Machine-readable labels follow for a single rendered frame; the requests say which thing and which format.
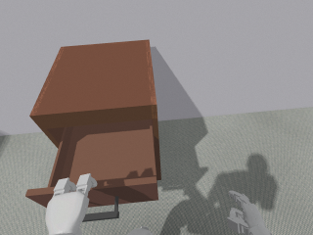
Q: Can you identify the right robot hand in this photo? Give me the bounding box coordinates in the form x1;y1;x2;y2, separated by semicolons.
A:
227;190;266;235

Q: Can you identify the drawer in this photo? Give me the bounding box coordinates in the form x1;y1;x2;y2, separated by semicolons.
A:
25;119;158;208

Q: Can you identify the cabinet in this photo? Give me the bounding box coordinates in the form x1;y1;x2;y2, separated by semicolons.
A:
29;39;161;180

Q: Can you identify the left robot shin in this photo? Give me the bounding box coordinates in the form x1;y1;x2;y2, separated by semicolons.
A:
140;226;150;231

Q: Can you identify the left robot hand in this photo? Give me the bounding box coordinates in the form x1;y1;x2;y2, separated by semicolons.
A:
45;173;98;235

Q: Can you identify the handle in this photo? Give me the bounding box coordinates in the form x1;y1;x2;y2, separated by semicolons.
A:
82;196;119;222

